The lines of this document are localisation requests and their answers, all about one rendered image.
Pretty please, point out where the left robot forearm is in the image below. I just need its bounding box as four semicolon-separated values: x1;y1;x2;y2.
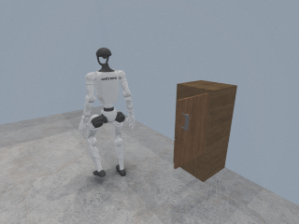
81;95;93;123

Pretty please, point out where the cupboard door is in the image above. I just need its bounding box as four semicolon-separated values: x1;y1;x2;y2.
174;92;210;169

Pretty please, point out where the robot left hand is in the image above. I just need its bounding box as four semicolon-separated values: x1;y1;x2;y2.
78;121;89;138

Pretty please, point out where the humanoid robot torso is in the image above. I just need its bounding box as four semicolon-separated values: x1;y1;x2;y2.
93;68;120;123

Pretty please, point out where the right robot upper arm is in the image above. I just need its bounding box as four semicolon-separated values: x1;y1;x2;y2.
116;70;131;98

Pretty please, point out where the left robot foot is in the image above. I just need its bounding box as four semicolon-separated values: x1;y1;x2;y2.
93;169;107;177

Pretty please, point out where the robot right hand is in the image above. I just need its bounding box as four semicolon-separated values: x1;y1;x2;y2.
126;115;135;130

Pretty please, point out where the left robot upper arm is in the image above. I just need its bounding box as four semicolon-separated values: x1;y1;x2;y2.
85;72;96;103

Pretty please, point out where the handle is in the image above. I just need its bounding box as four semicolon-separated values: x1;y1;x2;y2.
180;113;190;131

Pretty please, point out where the right robot forearm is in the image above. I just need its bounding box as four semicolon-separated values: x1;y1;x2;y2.
125;94;134;116

